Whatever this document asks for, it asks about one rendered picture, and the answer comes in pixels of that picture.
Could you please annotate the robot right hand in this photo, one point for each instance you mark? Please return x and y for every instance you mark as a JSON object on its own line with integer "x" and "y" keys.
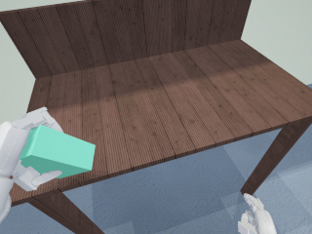
{"x": 260, "y": 222}

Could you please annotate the sponge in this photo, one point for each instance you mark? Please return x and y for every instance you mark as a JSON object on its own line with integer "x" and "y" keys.
{"x": 48, "y": 150}

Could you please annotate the robot left forearm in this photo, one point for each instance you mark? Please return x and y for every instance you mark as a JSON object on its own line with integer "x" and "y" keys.
{"x": 6, "y": 184}

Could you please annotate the robot left hand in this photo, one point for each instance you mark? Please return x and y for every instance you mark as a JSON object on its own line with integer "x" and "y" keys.
{"x": 13, "y": 138}

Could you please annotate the table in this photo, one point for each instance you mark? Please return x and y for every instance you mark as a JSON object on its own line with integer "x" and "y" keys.
{"x": 148, "y": 82}

